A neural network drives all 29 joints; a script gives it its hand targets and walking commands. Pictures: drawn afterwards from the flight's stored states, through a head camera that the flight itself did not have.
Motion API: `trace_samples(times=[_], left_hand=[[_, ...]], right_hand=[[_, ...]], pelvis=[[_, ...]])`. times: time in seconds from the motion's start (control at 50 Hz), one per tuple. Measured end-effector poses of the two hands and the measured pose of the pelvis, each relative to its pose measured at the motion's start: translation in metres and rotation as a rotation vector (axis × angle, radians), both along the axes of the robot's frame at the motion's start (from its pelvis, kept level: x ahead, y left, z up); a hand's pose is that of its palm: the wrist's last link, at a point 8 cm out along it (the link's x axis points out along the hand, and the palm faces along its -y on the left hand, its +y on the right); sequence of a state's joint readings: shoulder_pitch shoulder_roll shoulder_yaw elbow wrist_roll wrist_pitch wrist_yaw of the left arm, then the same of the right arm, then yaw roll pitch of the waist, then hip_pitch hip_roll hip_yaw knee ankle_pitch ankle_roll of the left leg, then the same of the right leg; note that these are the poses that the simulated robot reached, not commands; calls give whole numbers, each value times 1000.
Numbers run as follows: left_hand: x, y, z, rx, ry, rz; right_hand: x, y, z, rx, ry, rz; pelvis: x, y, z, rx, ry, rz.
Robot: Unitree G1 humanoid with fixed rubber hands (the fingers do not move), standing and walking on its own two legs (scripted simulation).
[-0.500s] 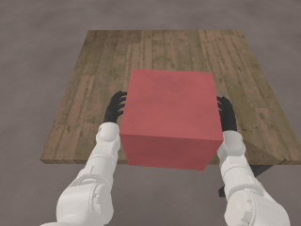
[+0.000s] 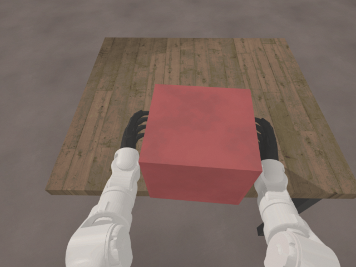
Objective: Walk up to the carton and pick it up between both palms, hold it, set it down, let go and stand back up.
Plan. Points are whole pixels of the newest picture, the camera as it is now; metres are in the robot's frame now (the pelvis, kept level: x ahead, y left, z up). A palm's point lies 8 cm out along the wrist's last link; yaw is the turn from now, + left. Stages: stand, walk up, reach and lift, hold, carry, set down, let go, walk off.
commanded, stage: reach and lift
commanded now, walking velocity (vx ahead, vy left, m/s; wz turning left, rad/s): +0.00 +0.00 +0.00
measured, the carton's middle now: (197, 145) +0.41 -0.02 +0.01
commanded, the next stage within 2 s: none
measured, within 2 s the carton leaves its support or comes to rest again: leaves its support in 0.20 s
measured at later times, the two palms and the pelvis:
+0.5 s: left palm (128, 147) +0.38 +0.14 +0.05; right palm (269, 154) +0.36 -0.18 +0.04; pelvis -0.02 -0.01 +0.00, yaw +0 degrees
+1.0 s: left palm (122, 141) +0.38 +0.15 +0.07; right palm (270, 150) +0.36 -0.17 +0.07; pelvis -0.02 +0.00 +0.00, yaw +0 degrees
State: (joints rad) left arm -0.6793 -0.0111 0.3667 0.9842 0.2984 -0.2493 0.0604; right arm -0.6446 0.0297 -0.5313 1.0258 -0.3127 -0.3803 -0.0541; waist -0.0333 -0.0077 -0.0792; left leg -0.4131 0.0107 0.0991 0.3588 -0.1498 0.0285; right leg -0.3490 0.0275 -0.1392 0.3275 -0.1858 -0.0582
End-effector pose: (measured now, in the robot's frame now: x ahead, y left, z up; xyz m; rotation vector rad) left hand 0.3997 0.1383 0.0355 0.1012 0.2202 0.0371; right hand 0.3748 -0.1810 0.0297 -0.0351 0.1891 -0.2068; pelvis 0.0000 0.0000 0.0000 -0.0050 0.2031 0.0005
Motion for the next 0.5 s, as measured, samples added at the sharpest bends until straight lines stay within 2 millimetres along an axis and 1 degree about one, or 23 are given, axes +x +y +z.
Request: trace_samples(times=[0.24, 0.38, 0.5], left_hand=[[-10, 1, 4, 1, -55, 12], [-17, 2, 5, -4, -66, 22], [-17, 2, 11, -4, -67, 22]], right_hand=[[-7, 1, 5, -41, -56, 17], [-11, 2, 9, -38, -68, 25], [-11, 2, 14, -31, -70, 24]], pelvis=[[-4, -1, 0, -2, 23, 1], [-11, -4, 0, -3, 38, -3], [-18, -7, -1, -2, 49, -4]])
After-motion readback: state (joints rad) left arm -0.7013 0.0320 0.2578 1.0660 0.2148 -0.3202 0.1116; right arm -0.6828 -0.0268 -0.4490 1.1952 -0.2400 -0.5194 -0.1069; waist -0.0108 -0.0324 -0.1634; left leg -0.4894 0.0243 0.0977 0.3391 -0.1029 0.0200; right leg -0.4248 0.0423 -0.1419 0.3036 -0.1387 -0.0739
